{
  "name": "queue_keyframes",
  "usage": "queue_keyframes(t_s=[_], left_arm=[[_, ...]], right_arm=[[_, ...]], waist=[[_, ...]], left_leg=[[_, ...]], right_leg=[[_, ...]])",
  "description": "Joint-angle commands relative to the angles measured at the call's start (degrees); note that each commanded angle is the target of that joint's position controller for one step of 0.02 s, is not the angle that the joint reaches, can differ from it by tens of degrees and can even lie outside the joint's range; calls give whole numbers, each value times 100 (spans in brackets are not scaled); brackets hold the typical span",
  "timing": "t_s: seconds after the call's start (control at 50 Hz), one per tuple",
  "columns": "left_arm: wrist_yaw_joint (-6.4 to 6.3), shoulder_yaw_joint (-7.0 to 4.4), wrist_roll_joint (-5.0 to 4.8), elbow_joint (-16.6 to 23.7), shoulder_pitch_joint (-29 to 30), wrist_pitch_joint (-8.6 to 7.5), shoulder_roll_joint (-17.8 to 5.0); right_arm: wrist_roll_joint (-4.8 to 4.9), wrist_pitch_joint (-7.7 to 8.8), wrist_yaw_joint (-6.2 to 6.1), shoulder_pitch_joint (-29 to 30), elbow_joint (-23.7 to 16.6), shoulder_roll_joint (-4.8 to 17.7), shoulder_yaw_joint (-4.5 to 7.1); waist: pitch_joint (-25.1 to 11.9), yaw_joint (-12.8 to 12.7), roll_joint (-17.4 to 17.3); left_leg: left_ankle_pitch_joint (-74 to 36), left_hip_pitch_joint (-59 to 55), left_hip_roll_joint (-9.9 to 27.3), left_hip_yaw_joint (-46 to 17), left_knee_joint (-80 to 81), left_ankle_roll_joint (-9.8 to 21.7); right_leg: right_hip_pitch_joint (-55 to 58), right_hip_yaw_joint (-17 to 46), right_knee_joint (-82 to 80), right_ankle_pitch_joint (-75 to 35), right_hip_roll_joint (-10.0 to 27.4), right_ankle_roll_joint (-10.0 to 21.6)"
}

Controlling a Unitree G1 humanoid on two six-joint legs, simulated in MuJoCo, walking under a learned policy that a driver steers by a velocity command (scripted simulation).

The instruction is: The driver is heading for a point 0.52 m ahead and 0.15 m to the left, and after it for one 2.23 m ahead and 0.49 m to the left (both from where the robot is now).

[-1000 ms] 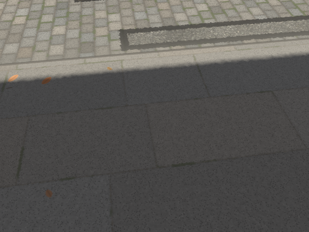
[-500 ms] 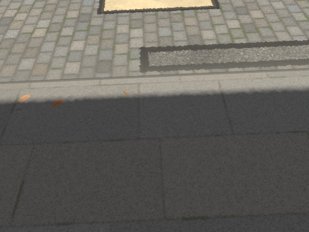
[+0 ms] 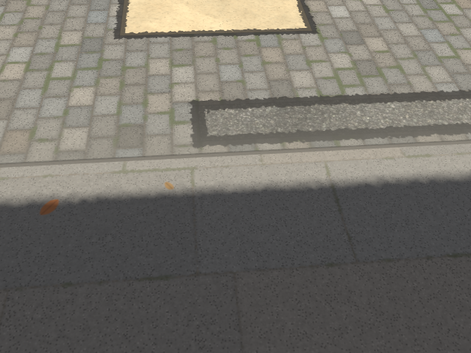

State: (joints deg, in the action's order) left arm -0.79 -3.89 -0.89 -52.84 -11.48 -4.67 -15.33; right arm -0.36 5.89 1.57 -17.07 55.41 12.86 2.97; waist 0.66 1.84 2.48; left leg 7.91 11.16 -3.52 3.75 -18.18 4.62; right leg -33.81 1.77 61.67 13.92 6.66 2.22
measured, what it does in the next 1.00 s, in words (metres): walks ahead, turning left: right foot, then left foot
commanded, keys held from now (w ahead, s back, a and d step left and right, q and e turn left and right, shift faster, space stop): w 0.14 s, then w+q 0.86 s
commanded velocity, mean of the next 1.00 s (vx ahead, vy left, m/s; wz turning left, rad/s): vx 0.50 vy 0.00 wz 0.38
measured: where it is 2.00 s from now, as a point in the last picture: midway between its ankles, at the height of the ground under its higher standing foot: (165, 268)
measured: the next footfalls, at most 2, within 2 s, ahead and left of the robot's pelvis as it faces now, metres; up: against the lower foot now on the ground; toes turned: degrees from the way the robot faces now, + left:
right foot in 0.34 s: +0.36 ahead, -0.16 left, +0.00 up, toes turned +3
left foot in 0.90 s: +0.57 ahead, +0.16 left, +0.00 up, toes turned +26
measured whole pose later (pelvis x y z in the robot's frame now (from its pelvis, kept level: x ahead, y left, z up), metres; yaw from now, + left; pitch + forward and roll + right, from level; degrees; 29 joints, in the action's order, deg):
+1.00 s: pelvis +0.49 +0.05 -0.02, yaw +26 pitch +1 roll -1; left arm -0.5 -4.3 -1.5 -51.1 -12.0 -5.9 -16.0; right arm 1.1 2.9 2.3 -9.1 44.7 15.8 5.5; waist 4.1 -0.5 0.3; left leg 11.8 24.9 -3.1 2.1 -35.3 6.0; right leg -17.3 -0.5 68.9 26.3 4.2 -0.6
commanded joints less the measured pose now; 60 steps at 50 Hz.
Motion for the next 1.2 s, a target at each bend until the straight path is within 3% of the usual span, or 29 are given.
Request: queue_keyframes(t_s=[0.02, 0.14, 0.24, 0.3, 0.32, 0.34, 0.36, 0.38, 0.4, 0.42, 0.44, 0.46, 0.5, 0.58, 0.66, 0.74, 0.8, 0.84, 0.88, 0.9, 0.92, 0.94, 0.96, 0.98, 1.0, 1.02, 1.08, 1.12, 1.2], left_arm=[[-34, -100, 56, 267, -67, 46, -287], [69, -38, 22, 562, 982, -20, -125], [220, 4, -27, 886, 1707, -145, -168], [257, -80, -38, 836, 1268, -239, -430], [233, -171, -25, 682, 701, -261, -591], [182, -312, 19, 420, -279, -278, -905], [116, -418, 100, 300, -1293, -255, -1394], [168, -417, 152, 230, -1333, -219, -1535], [170, -252, 130, 343, -1050, -227, -870], [157, -160, 90, 426, -613, -233, -569], [171, -110, 99, 460, -232, -232, -459], [179, -84, 115, 443, 2, -230, -340], [159, -81, 174, 369, 116, -248, -279], [58, -170, 191, 231, -39, -276, -518], [-28, -213, 185, 184, -166, -210, -665], [-76, -267, 105, 103, -506, -109, -814], [-67, -316, 15, 52, -642, 0, -924], [-71, -361, -34, 103, -497, 63, -1084], [-75, -382, -101, 174, -259, 150, -1215], [-79, -337, -65, 220, -289, 149, -1128], [-57, -135, 202, 447, -445, 78, -415], [9, -17, 87, 706, -566, -182, -235], [65, -118, -167, 850, 187, -347, -688], [79, -110, -199, 892, 329, -430, -692], [23, -128, -55, 759, 274, -443, -678], [-5, -192, 54, 713, 209, -388, -772], [7, -208, 134, 769, 170, -170, -644], [-9, -176, 169, 883, 492, -110, -536], [68, -90, 133, 1055, 1165, -140, -376]], right_arm=[[11, 73, -112, 5, -235, 861, 159], [79, -11, -206, -479, -46, 900, 142], [146, -148, -242, -884, 145, 958, 183], [174, -204, -275, -677, 101, 1091, 255], [175, -219, -272, -518, 49, 1078, 250], [131, -217, -255, -435, -33, 894, 185], [-13, -206, -247, -467, -234, 566, 69], [176, -92, -227, -1201, -280, -35, -71], [309, -45, -238, -906, -188, 684, 91], [347, -39, -242, -461, -308, 898, 164], [313, -71, -270, -295, -309, 801, 175], [248, -123, -283, -209, -320, 718, 218], [260, -269, -244, -336, -350, 477, 233], [202, -428, -238, 91, -632, 429, 271], [169, -390, -117, 659, -858, 401, 250], [150, -370, 33, 1474, -1200, 320, 166], [171, -386, 132, 1772, -1446, 370, 158], [177, -406, 169, 1611, -1530, 532, 230], [207, -421, 151, 520, -1322, 897, 446], [218, -443, 59, -465, -1041, 1326, 674], [235, -469, -57, -767, -943, 1968, 806], [140, -333, 7, -684, -1204, 2057, 729], [102, -244, 65, -667, -1177, 1543, 580], [127, -185, 60, -420, -1168, 1307, 513], [145, -166, 47, 59, -1277, 1116, 453], [123, -165, 28, 393, -1378, 918, 387], [109, -133, -73, 384, -1440, 974, 374], [122, -121, -161, 165, -1387, 1103, 398], [105, -157, -253, -141, -1240, 978, 326]], waist=[[75, -178, -504], [304, 140, -577], [529, 298, -598], [274, -57, -791], [-39, -386, -794], [-739, -792, -667], [-1750, -1047, 241], [-2324, -609, 1884], [-1770, -711, 1034], [-1042, -654, 639], [-685, -469, 183], [-371, -340, 181], [-200, -138, 386], [98, -102, 113], [245, -225, 55], [504, -521, -47], [565, -542, 32], [327, -325, 199], [-334, 363, 238], [-862, 796, -40], [-1077, 480, -1449], [-2075, 208, -1636], [-1640, 496, -841], [-1018, 344, -750], [-700, 70, -310], [-514, -135, -361], [-416, -312, -425], [-266, -235, -429], [-31, 53, -693]], left_leg=[[-858, -242, 1652, -1350, 1197, 921], [-769, -614, 1459, -843, 1262, 674], [-881, -1216, 1708, -1139, 783, 696], [-1458, -1230, 1812, -1362, 258, 548], [-2171, -1101, 1619, -1253, -327, 433], [-2228, -537, 1251, -1022, -1497, 243], [-318, 685, 700, -642, -3434, -6], [2658, 2572, -9, -774, -4988, -213], [2498, 3022, 382, -1274, -5641, -181], [1933, 3202, 635, -1140, -5666, -116], [1440, 2908, 892, -1054, -5489, -139], [1129, 2713, 1038, -1041, -5199, -151], [826, 2310, 1201, -992, -4984, -162], [155, 2870, 1249, -1055, -4472, -260], [-758, 2992, 1176, -863, -3315, -320], [-880, 3059, 1105, -424, -2459, -241], [-344, 3023, 993, -173, -2110, -83], [195, 2422, 688, 144, -2009, 112], [300, 849, 147, 479, -1679, 410], [20, -807, 36, 176, -1388, 644], [71, -2261, 1394, -2211, -1105, 1194], [1109, -3289, 2339, -5267, -29, 2153], [930, -3144, 2237, -4785, 296, 1782], [521, -2474, 2028, -3861, 225, 1551], [41, -1618, 1742, -3178, 192, 1315], [-498, -944, 1542, -2719, 263, 1205], [-1238, -225, 1314, -2269, 527, 1211], [-1451, -142, 1224, -2007, 614, 1166], [-1501, -90, 949, -1523, 587, 805]], right_leg=[[-615, 170, -620, -763, 256, -145], [-601, -76, -2334, -1997, 10, -196], [-555, -39, -3146, -1546, -195, -173], [422, -82, -3445, -1106, -387, -40], [1266, -205, -3598, -1056, -533, 68], [2766, -64, -3441, -1176, -343, 280], [4521, 1259, -3332, -1130, 902, 595], [5793, 3729, -4190, -127, 1928, 1350], [5241, 3512, -4409, 416, 1698, 1128], [4450, 2531, -4478, 239, 1532, 862], [3663, 1902, -4667, -177, 1299, 742], [3109, 1372, -4886, -424, 1085, 681], [2574, 722, -5201, -730, 905, 675], [2551, 4, -5462, -1337, 958, 822], [2813, -651, -5534, -1543, 876, 730], [3295, -1079, -5462, -1641, 998, 677], [3811, -1277, -5119, -2115, 1144, 579], [3946, -1462, -4511, -3725, 1156, 458], [3733, -1696, -2859, -5207, 959, 256], [2803, -1754, -1384, -4402, 712, -6], [694, -1669, 636, 21, 36, -322], [-686, -186, 1852, 2250, -859, -411], [-1332, 311, 2007, 1796, -579, -274], [-1449, 240, 1618, 1243, -331, -123], [-1027, 270, 1135, 793, -63, -106], [-584, 281, 700, 545, 77, -138], [-98, 201, 38, 140, 88, -340], [-291, 124, -612, -406, -7, -481], [-142, 25, -2226, -1800, -223, -499]])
